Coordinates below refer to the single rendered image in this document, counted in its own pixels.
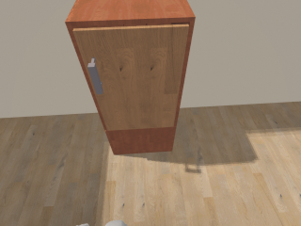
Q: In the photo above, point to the cupboard door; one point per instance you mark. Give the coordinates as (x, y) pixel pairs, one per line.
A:
(140, 67)

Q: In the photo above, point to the handle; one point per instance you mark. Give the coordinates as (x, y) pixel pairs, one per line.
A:
(97, 83)

